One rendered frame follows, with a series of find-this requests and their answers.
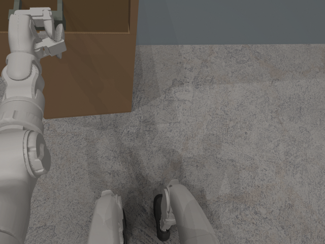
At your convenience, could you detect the left robot upper arm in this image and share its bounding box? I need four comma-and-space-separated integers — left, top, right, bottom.
0, 130, 51, 244

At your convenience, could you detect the drawer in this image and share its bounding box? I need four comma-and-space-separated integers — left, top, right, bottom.
0, 0, 128, 32

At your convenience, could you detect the robot left forearm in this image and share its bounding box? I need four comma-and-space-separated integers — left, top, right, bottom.
0, 52, 45, 135

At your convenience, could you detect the handle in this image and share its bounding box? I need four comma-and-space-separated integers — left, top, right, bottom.
8, 0, 66, 31

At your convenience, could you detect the cabinet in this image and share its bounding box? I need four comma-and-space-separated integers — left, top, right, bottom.
0, 0, 139, 119

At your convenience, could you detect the robot left hand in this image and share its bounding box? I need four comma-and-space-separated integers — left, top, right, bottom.
8, 7, 67, 62

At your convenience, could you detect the robot right shin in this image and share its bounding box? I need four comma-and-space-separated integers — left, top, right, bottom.
159, 179, 179, 231

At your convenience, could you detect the right robot thigh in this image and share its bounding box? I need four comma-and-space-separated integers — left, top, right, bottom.
162, 184, 219, 244

